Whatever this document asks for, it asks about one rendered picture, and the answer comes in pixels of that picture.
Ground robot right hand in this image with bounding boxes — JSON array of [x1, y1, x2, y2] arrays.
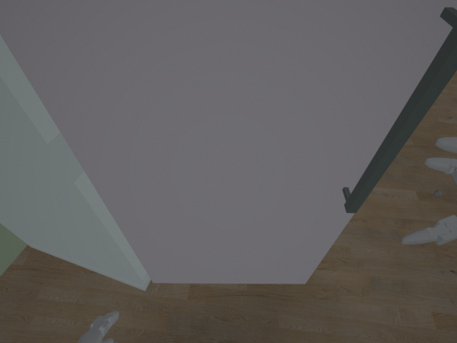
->
[[401, 137, 457, 245]]

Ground handle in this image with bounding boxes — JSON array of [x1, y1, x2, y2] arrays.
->
[[343, 7, 457, 213]]

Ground robot left hand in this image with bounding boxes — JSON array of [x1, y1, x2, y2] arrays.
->
[[78, 311, 119, 343]]

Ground fridge door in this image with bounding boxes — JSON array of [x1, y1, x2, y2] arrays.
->
[[0, 0, 457, 284]]

